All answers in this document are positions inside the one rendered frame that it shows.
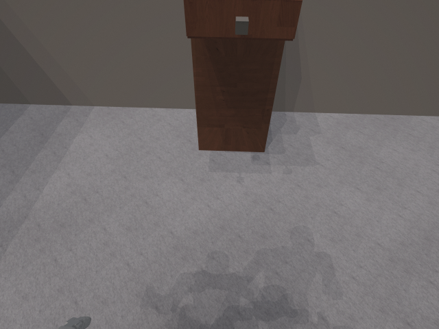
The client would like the handle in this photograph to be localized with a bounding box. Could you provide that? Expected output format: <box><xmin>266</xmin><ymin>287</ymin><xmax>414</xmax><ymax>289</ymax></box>
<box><xmin>235</xmin><ymin>16</ymin><xmax>249</xmax><ymax>35</ymax></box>

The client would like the cabinet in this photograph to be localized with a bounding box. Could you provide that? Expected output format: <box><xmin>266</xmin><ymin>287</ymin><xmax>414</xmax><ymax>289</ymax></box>
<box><xmin>191</xmin><ymin>38</ymin><xmax>285</xmax><ymax>152</ymax></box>

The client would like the drawer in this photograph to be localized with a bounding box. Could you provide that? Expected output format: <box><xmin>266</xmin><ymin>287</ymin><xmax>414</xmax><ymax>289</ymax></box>
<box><xmin>184</xmin><ymin>0</ymin><xmax>302</xmax><ymax>41</ymax></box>

